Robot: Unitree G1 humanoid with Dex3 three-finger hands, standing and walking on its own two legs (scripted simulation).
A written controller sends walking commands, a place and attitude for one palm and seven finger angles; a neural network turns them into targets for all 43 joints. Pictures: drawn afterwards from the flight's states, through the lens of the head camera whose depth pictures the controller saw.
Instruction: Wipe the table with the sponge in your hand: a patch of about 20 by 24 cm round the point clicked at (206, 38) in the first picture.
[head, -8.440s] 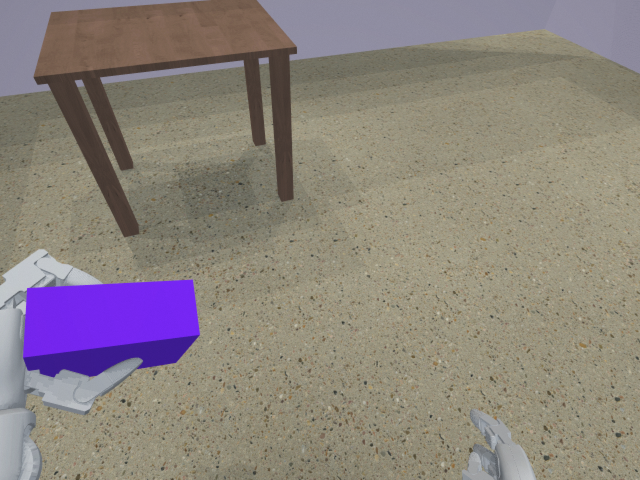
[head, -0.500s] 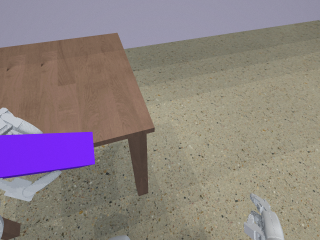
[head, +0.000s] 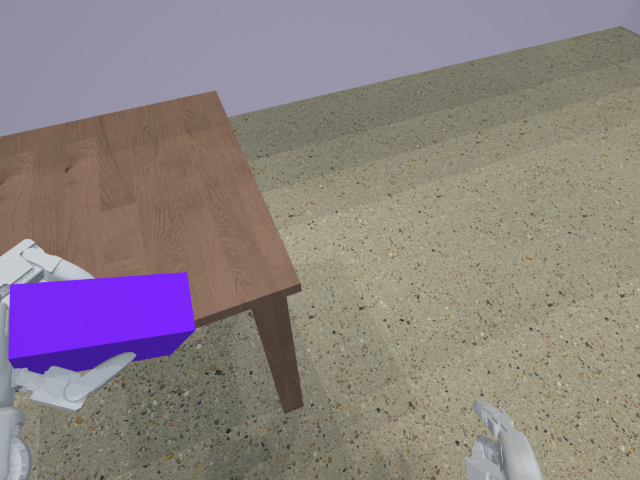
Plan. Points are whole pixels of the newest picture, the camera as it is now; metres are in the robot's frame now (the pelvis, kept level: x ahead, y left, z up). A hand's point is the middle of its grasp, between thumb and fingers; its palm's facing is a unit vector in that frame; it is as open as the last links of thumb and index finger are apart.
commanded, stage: come to a stop and stand still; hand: left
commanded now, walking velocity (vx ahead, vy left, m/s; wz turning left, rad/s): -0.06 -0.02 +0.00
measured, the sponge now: (132, 322) +0.24 +0.19 +0.14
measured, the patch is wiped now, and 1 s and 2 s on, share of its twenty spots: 0.00 0.00 0.00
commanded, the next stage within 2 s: look again from close up in 1.88 s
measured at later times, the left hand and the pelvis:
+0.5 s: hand (33, 363) +0.19 +0.25 +0.16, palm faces +0.37 -0.85 -0.38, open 9.8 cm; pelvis -0.02 +0.02 +0.00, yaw -1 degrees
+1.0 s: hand out of the picture +0.22 +0.32 +0.17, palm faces +0.41 -0.83 -0.37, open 9.8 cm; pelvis -0.01 +0.06 +0.00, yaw -1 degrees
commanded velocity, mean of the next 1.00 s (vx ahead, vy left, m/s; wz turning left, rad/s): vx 0.00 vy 0.00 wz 0.00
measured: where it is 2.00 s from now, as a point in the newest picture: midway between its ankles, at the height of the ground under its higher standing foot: outside the picture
